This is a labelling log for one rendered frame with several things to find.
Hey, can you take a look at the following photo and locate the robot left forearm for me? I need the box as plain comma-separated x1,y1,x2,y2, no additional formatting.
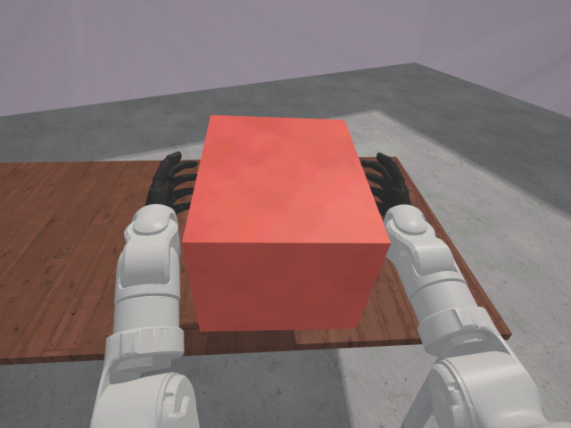
90,204,185,428

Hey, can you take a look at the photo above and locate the carton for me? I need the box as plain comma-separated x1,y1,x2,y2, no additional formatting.
182,115,391,332

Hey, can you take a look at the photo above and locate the left robot hand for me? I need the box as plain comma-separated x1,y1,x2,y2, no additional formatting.
145,152,197,216

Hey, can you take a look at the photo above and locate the robot right forearm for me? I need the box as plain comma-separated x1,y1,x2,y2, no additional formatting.
384,204,545,418

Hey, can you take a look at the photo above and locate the robot right upper arm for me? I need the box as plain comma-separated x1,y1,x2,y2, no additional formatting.
429,350,571,428

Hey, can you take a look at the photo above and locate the right robot hand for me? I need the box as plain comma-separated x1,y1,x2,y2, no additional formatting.
360,152,412,219

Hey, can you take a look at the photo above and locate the table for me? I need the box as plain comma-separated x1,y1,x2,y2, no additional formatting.
0,157,512,428

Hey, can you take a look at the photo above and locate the robot left upper arm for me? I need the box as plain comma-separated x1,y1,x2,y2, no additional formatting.
92,372,200,428

